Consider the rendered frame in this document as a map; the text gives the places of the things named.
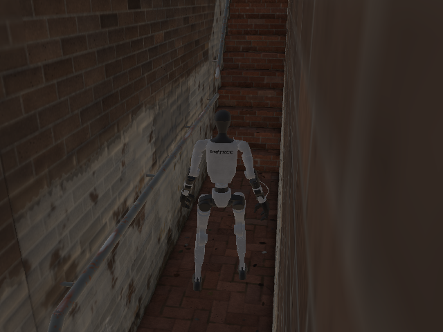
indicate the stairs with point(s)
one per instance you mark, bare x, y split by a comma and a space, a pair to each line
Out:
252, 79

